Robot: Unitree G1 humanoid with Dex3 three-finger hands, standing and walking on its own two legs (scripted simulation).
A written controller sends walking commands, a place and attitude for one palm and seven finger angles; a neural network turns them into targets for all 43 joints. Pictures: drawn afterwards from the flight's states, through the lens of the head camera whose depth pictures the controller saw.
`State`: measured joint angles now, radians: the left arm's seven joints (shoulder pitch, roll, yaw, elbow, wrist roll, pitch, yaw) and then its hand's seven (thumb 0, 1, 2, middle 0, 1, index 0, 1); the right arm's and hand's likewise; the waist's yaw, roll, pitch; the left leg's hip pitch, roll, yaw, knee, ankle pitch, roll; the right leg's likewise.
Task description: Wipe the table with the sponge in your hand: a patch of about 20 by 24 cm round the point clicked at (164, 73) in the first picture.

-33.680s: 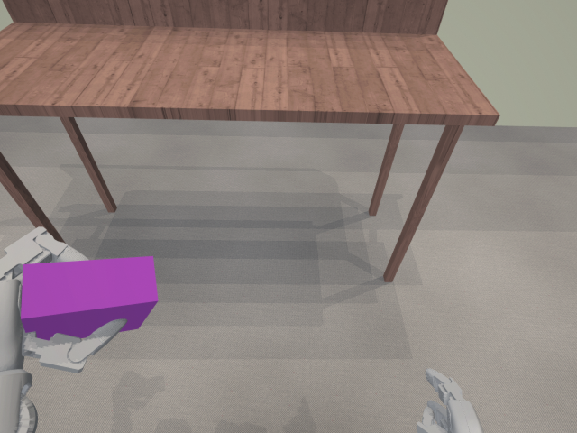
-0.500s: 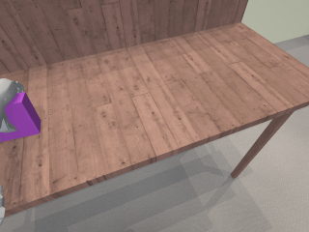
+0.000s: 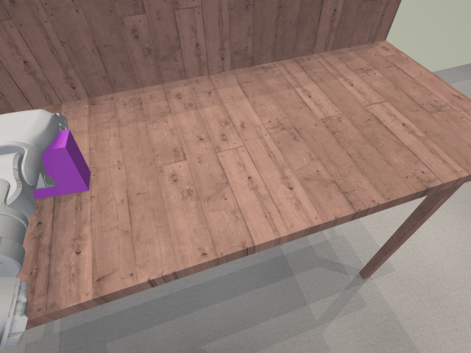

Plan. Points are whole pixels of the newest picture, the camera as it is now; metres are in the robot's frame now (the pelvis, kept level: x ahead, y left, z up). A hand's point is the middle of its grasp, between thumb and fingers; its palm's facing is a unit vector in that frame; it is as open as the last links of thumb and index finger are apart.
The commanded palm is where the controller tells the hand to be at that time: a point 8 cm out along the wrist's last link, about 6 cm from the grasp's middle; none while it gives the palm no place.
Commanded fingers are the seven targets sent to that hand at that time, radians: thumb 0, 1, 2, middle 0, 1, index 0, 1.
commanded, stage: slide across to the middle lane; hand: left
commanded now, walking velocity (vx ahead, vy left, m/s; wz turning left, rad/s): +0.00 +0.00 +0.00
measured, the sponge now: (47, 173) +0.37 +0.37 +0.09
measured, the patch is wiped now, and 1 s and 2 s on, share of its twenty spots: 0.35 0.55 0.70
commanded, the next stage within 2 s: wipe back along the middle lane in 0.32 s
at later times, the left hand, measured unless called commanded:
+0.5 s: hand (83, 142) +0.42 +0.31 +0.12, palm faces -0.07 +0.00 -1.00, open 9.2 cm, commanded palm +0.39 +0.30 +0.18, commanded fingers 0.00 0.10 1.30 -1.20 -1.60 -1.20 -1.60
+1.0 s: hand (83, 168) +0.36 +0.29 +0.12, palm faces -0.02 -0.02 -1.00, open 9.2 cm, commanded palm +0.34 +0.28 +0.16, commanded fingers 0.00 0.10 1.30 -1.20 -1.60 -1.20 -1.60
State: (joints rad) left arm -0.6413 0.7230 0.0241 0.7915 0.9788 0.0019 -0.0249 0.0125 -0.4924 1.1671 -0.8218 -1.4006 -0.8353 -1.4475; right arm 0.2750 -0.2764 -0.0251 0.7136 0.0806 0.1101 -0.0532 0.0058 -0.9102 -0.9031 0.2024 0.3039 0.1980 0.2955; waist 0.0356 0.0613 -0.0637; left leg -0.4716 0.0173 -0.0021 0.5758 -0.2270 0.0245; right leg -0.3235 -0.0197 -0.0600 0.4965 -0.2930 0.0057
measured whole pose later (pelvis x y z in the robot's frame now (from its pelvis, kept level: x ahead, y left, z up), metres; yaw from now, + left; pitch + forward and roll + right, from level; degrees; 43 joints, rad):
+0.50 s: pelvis +0.02 -0.01 +0.01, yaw +0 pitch +6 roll -1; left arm -0.63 0.60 -0.04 0.66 0.98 0.20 -0.06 0.00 -0.47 1.15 -0.81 -1.41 -0.82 -1.46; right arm 0.20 -0.28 0.00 0.67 0.07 0.09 -0.04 0.01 -0.91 -0.90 0.20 0.30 0.20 0.30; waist 0.03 0.06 -0.06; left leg -0.39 0.01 0.01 0.51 -0.23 0.02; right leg -0.25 -0.02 -0.05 0.44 -0.30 0.01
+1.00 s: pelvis +0.03 -0.02 +0.00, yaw +0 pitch +3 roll -1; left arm -0.33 0.57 -0.03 0.31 0.93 0.29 -0.08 0.01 -0.44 1.13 -0.77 -1.44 -0.79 -1.48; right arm 0.13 -0.29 0.01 0.63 0.07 0.12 -0.03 0.01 -0.91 -0.90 0.20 0.30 0.20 0.30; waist 0.06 0.09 -0.07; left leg -0.33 0.02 0.00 0.52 -0.25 -0.01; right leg -0.20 -0.01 -0.06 0.47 -0.33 0.00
